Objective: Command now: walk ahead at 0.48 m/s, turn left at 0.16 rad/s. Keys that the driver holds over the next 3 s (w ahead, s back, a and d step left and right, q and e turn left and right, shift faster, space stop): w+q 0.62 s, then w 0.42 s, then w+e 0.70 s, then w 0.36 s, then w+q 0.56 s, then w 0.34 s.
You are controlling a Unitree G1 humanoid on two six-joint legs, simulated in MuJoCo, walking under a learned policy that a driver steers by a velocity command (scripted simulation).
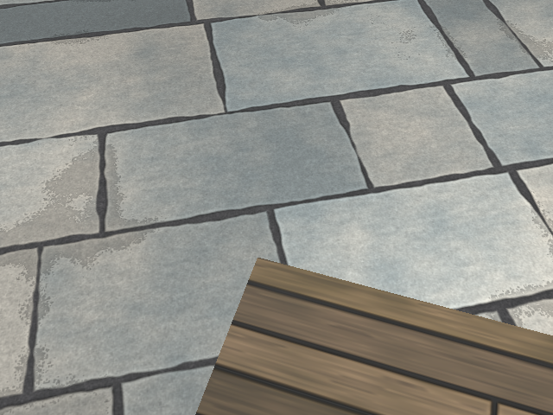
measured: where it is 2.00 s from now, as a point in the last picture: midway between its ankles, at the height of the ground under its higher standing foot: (187, 206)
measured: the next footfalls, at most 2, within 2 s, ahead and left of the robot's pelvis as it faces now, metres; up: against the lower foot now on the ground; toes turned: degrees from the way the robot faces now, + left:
left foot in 0.50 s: +0.42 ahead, +0.18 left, +0.00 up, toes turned +18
right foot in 1.00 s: +0.79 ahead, +0.10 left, +0.00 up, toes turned +23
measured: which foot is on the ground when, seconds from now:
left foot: up 0.00-0.48, down 0.50-1.00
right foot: down 0.00-0.50, up 0.52-0.98, down 1.00-1.00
